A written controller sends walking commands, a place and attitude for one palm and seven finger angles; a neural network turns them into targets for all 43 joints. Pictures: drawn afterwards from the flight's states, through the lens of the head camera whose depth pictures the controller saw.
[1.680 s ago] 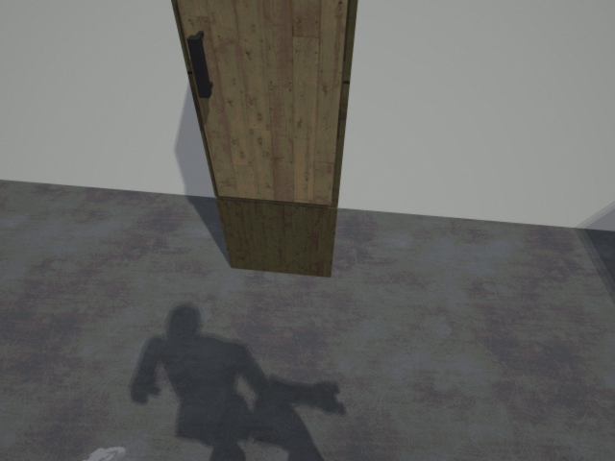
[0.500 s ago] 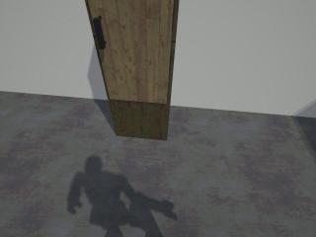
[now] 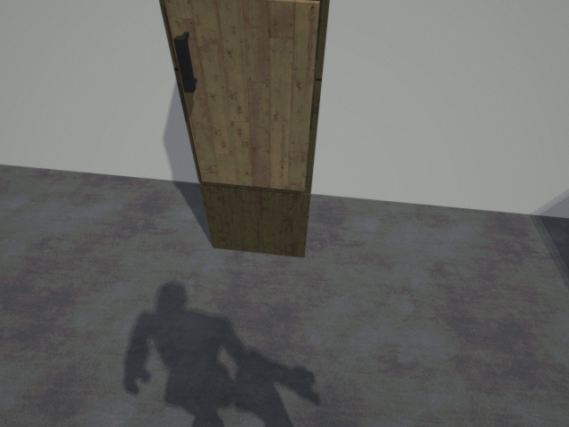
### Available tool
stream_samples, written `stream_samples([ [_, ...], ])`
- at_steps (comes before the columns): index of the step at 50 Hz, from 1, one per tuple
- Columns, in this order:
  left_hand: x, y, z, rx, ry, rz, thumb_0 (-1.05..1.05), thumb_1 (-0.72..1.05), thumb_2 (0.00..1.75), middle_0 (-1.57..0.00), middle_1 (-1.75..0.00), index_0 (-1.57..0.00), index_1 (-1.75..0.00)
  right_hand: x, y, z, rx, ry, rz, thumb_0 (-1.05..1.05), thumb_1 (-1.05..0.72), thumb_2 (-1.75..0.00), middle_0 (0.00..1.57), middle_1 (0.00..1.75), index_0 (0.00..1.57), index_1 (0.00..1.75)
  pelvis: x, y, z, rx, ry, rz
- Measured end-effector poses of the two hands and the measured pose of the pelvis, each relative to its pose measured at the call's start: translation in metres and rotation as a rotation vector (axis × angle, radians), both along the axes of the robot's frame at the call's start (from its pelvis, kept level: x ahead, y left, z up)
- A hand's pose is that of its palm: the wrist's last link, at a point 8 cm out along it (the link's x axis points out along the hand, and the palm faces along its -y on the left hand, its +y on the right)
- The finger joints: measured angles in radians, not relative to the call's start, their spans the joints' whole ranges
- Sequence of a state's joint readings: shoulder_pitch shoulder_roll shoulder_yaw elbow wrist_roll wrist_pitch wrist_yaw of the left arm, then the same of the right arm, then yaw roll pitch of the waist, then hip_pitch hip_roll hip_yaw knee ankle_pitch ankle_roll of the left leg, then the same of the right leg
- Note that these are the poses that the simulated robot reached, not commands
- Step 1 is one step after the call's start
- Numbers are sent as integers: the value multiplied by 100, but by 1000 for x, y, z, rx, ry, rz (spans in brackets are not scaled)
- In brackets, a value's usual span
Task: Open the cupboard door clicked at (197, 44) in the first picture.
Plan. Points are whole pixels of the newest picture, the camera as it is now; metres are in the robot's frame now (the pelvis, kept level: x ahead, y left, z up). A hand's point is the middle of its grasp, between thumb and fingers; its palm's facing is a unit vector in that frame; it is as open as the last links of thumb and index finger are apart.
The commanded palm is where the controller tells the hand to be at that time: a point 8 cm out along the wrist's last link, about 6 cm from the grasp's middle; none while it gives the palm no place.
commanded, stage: take the last steps up to it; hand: left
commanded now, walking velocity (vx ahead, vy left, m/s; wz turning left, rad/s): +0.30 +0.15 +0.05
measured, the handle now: (188, 62) +0.94 +0.32 +0.09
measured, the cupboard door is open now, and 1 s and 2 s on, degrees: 0 0 0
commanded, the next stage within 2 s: come to a stop and stand still in 0.88 s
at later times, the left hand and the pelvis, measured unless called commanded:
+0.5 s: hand out of the picture +0.13 +0.31 -0.18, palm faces +0.04 -0.99 -0.16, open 7.4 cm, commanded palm none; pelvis +0.12 +0.13 +0.00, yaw +0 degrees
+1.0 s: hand (136, 316) +0.35 +0.33 -0.18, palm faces +0.10 -0.97 -0.22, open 7.1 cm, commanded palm none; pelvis +0.31 +0.14 -0.02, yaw +1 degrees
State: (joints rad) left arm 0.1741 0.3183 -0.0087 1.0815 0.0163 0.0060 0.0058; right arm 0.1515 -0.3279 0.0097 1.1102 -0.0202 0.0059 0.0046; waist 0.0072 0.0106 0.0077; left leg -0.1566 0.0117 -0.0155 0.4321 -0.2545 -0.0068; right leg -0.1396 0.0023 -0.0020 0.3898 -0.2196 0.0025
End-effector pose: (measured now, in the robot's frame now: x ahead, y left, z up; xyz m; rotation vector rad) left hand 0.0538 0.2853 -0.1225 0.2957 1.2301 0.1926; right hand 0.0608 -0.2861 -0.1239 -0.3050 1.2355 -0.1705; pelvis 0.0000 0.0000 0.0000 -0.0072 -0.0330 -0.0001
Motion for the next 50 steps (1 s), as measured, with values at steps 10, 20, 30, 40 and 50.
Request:
stream_samples([
  [10,-50,6,-30,-133,133,127,0,90,90,-21,-30,-20,-30,-2,67,-6,42,100,-2,0,-90,-89,20,30,20,30,38,47,-5,-14,11,41],
  [20,-4,59,-37,-165,224,110,0,90,90,-20,-30,-20,-30,-8,168,-11,100,146,-113,0,-90,-89,20,30,20,30,90,109,-5,-9,15,9],
  [30,138,75,-30,-184,34,55,0,91,90,-20,-30,-20,-30,-15,247,-13,194,295,-218,0,-90,-89,20,30,20,30,152,138,-3,-2,7,0],
  [40,279,59,-34,-210,-89,-27,0,91,90,-20,-30,-20,-30,26,267,-23,211,396,-287,0,-90,-89,20,30,20,30,233,144,-17,-15,-6,-16],
  [50,288,92,-29,-106,-43,103,-3,95,90,-21,-30,-20,-30,194,221,-37,165,215,-171,0,-90,-89,20,30,20,30,308,143,-15,-22,-10,9],
])
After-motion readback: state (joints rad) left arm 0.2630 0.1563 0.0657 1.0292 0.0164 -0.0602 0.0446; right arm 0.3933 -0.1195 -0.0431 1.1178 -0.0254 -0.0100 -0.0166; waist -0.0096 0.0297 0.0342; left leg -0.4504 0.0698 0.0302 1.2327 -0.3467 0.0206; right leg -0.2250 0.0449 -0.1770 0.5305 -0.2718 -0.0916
